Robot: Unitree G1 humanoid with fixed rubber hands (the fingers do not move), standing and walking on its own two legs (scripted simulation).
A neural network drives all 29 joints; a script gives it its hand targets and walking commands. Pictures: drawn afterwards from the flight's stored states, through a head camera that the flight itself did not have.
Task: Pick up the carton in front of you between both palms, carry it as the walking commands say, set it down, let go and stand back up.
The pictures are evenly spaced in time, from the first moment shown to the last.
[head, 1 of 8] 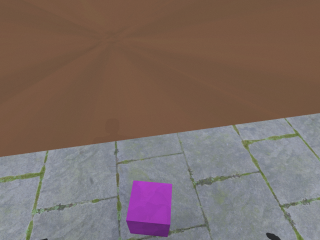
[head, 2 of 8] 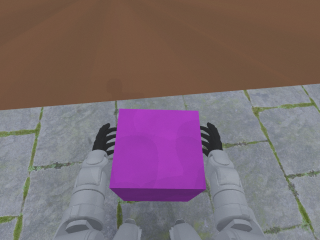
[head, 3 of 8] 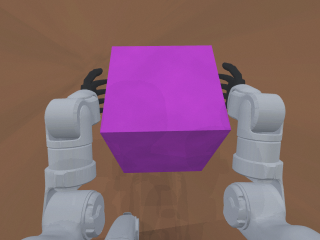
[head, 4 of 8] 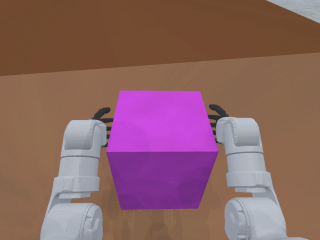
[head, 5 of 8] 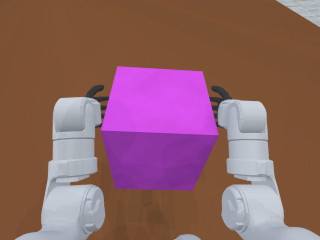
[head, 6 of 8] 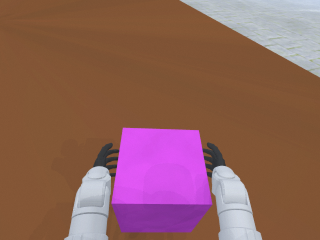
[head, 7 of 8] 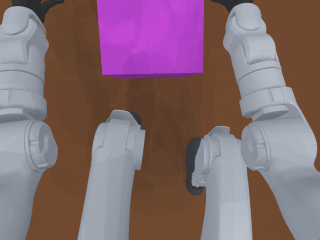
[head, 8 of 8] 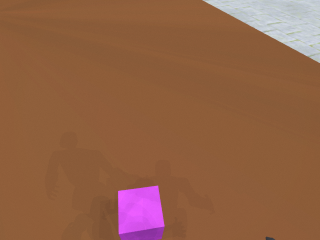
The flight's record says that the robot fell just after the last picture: no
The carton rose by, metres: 0.97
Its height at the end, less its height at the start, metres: +0.25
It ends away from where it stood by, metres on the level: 5.05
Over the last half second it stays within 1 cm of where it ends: yes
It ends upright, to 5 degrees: yes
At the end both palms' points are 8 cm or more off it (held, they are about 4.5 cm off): yes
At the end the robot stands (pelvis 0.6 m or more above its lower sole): yes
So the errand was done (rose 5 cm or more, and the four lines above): yes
